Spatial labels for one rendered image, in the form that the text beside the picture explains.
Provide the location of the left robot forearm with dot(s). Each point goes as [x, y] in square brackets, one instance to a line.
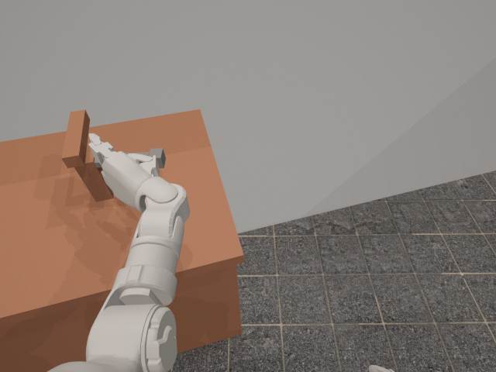
[149, 274]

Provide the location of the tap lever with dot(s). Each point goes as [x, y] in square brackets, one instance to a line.
[158, 152]

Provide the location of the counter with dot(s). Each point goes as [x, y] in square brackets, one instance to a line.
[64, 236]

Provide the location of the robot left upper arm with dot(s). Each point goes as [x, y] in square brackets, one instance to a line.
[129, 338]

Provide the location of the left robot hand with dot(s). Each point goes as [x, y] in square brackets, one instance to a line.
[123, 173]

